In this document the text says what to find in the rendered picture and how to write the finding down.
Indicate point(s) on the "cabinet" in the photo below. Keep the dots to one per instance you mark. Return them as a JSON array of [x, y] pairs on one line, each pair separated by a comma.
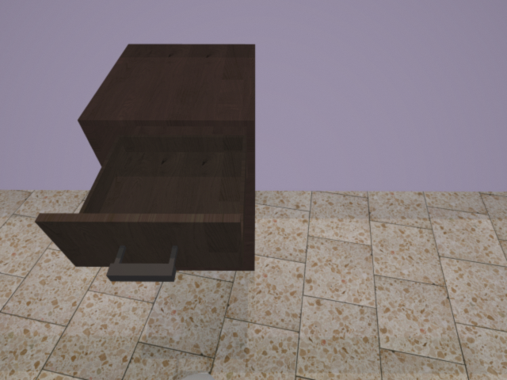
[[180, 89]]

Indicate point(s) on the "handle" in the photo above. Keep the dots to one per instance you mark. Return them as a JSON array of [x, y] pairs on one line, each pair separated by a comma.
[[119, 272]]

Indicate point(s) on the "drawer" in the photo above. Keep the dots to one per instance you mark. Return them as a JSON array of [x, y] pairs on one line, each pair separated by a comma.
[[156, 191]]

